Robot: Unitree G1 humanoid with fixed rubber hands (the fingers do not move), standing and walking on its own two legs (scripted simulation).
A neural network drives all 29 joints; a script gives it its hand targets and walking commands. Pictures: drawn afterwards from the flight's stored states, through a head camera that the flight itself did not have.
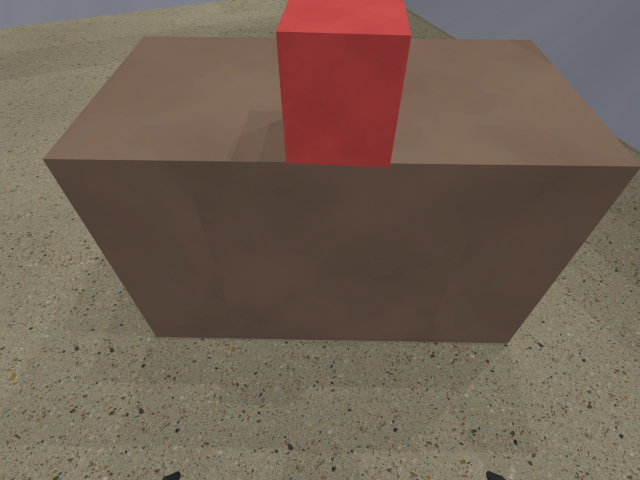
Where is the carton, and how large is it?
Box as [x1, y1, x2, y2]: [276, 0, 410, 167]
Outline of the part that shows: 288,0 276,30 286,162 389,167 410,40 410,31 403,0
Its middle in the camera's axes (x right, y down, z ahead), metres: +0.04 -0.32 +0.76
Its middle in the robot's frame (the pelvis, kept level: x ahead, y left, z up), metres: +0.81 -0.03 +0.12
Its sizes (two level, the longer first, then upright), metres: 0.210 0.200 0.250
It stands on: a pedestal, 0.75 m high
